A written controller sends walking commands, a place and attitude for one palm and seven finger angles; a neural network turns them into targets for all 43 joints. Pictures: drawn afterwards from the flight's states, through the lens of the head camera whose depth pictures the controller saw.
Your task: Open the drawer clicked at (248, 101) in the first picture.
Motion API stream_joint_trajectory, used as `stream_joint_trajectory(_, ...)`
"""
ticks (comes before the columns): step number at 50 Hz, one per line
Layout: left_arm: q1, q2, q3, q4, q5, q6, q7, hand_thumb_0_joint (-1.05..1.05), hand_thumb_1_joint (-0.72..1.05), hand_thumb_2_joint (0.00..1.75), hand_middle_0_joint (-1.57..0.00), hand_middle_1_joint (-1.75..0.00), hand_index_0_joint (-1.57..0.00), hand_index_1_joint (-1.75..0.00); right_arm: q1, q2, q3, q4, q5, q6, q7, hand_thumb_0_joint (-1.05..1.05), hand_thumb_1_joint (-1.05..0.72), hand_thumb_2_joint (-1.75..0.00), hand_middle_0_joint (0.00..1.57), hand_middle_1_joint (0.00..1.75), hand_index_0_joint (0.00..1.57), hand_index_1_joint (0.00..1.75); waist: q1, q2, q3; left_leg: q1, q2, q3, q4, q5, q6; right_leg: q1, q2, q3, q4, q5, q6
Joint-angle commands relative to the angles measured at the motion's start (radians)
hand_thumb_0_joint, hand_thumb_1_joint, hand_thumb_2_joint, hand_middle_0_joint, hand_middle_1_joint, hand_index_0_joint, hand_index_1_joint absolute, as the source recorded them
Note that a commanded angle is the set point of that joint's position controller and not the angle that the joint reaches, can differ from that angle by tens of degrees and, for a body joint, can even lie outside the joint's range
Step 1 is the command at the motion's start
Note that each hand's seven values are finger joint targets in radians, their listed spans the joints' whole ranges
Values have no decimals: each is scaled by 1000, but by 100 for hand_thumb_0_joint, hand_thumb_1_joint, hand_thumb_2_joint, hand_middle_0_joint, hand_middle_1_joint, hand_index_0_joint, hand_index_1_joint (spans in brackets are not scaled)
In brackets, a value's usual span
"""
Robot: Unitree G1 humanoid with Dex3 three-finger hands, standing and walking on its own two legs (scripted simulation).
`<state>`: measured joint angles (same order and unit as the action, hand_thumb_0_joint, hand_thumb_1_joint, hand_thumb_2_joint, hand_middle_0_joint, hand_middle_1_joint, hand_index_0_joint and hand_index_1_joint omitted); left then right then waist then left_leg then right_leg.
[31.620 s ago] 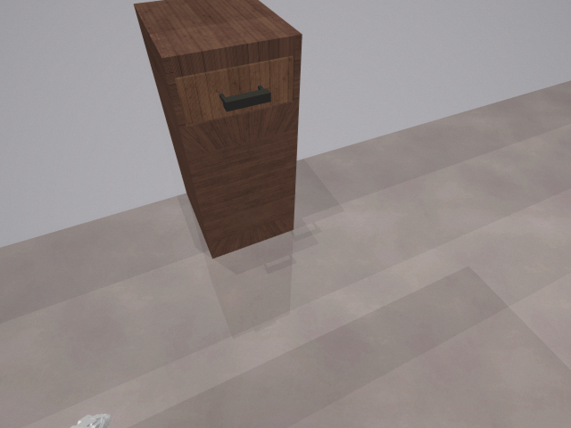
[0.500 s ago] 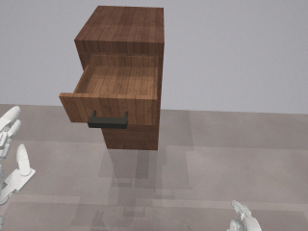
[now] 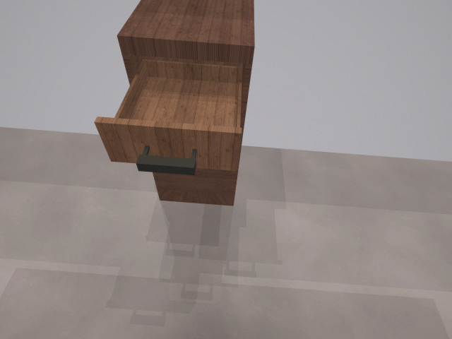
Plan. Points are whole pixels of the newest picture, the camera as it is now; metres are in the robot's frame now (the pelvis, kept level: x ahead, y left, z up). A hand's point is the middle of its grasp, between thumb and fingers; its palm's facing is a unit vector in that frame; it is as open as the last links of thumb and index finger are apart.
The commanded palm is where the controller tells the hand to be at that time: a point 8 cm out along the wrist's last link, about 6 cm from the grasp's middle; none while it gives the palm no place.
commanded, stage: let the arm hang, fingers relaxed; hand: left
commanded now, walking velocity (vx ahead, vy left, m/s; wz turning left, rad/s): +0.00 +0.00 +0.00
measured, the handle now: (168, 157) +0.50 +0.18 -0.03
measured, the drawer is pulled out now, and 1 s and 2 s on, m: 0.30 0.30 0.30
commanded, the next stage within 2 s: look to check the result in 0.68 s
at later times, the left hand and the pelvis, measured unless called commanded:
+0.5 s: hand out of the picture +0.00 +0.17 -0.18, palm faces +0.01 -0.98 -0.17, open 7.4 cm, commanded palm none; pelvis +0.01 +0.01 +0.00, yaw -1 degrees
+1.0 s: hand out of the picture +0.00 +0.17 -0.17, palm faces +0.03 -0.98 -0.17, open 7.4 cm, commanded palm none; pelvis +0.02 +0.01 +0.00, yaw -1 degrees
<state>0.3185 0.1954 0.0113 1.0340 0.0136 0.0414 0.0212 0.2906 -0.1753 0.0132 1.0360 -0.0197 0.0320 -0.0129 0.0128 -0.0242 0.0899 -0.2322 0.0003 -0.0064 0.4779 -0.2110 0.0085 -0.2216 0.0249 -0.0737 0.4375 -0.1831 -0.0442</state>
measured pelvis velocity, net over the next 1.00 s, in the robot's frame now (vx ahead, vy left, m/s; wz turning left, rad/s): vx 0.02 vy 0.01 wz -0.02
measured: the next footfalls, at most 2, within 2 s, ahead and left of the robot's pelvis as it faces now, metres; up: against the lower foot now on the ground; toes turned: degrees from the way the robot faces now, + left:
none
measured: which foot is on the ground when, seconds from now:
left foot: down 0.00-1.00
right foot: down 0.00-1.00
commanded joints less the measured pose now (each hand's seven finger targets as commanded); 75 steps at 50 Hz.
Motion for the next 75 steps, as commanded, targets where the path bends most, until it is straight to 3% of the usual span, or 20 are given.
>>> stream_joint_trajectory(1,29,94,12,8,1,-40,6,0,90,90,-20,-30,-20,-30,56,-93,-26,-10,8,-24,-15,0,-90,-90,20,30,20,30,-15,54,-32,-17,82,-89,-136,-106,39,6,-113,159,-147,-158,-15)
stream_joint_trajectory(4,57,81,8,47,-1,-38,11,0,90,90,-20,-30,-20,-30,96,-81,-26,22,10,-22,-19,0,-90,-90,20,30,20,30,-14,45,5,-21,88,-93,-147,-114,42,-21,-105,151,-145,-175,-15)
stream_joint_trajectory(13,107,40,5,94,-1,-42,21,0,90,90,-20,-30,-20,-30,155,-33,-22,75,10,-30,-25,0,-90,-90,20,30,20,30,-14,-6,19,-19,84,-80,-147,-72,45,-17,-107,153,-127,-148,-14)
stream_joint_trajectory(15,103,36,6,91,-1,-41,24,0,90,90,-20,-30,-20,-30,157,-19,-22,81,9,-29,-25,0,-90,-90,20,30,20,30,-14,28,51,-30,86,-82,-153,-73,45,-31,-104,147,-123,-144,-15)
stream_joint_trajectory(21,93,23,13,80,2,-40,26,0,90,90,-20,-30,-20,-30,162,-2,-26,79,7,-30,-26,0,-90,-90,20,30,20,30,-13,22,76,-63,87,-98,-168,-118,49,-35,-96,141,-111,-146,-12)
stream_joint_trajectory(24,93,18,17,72,3,-42,26,0,90,90,-20,-30,-20,-30,153,-3,-31,70,7,-31,-26,0,-90,-90,20,30,20,30,-10,13,66,-52,80,-84,-152,-94,46,-41,-99,146,-116,-150,-13)
stream_joint_trajectory(28,86,14,19,70,2,-44,23,0,90,90,-20,-30,-20,-30,146,8,-30,68,5,-33,-28,0,-90,-90,20,30,20,30,-13,57,52,-42,75,-76,-145,-74,44,-29,-106,150,-118,-130,-15)
stream_joint_trajectory(30,81,12,19,68,2,-47,23,0,90,90,-20,-30,-20,-30,148,10,-30,66,7,-34,-29,0,-90,-90,20,30,20,30,-16,26,44,-28,81,-79,-140,-33,46,-20,-105,145,-114,-89,-14)
stream_joint_trajectory(37,77,7,16,78,-1,-50,22,0,90,90,-20,-30,-20,-30,129,-2,-29,70,10,-38,-33,0,-90,-90,20,30,20,30,-16,48,8,21,90,-74,-138,36,44,9,-108,134,-108,-15,-11)
stream_joint_trajectory(39,77,9,16,82,0,-50,23,0,90,90,-20,-30,-20,-30,123,-7,-30,69,12,-36,-33,0,-90,-90,20,30,20,30,-16,17,13,27,89,-70,-135,41,41,2,-107,131,-112,-20,-10)
stream_joint_trajectory(45,73,12,13,91,-1,-48,22,0,90,90,-20,-30,-20,-30,118,-7,-27,75,9,-32,-32,0,-90,-90,20,30,20,30,-20,41,43,23,86,-73,-146,6,40,-13,-107,133,-126,-61,-10)
stream_joint_trajectory(49,78,11,13,93,-1,-50,23,0,90,90,-20,-30,-20,-30,112,-13,-27,73,12,-34,-33,0,-90,-90,20,30,20,30,-17,26,15,44,86,-68,-136,43,40,4,-108,135,-123,-29,-10)
stream_joint_trajectory(52,74,10,12,97,-2,-49,21,0,90,90,-20,-30,-20,-30,109,-11,-25,78,10,-34,-34,0,-90,-90,20,30,20,30,-17,45,23,36,86,-68,-141,35,39,9,-110,134,-125,-31,-9)
stream_joint_trajectory(58,70,8,13,100,-3,-51,22,0,90,90,-20,-30,-20,-30,108,-12,-26,82,11,-36,-35,0,-90,-90,20,30,20,30,-18,19,9,52,88,-66,-137,78,39,28,-111,129,-119,15,-8)
stream_joint_trajectory(67,65,8,14,98,-3,-51,23,0,90,90,-20,-30,-20,-30,106,-5,-26,88,11,-35,-36,0,-90,-90,20,30,20,30,-17,28,35,42,86,-63,-143,71,36,27,-111,127,-126,8,-8)
stream_joint_trajectory(75,63,13,17,98,-3,-54,24,0,90,90,-20,-30,-20,-30,109,-4,-26,90,12,-38,-37,0,-90,-90,20,30,20,30,-17,28,14,62,92,-61,-143,99,37,40,-113,123,-122,38,-8)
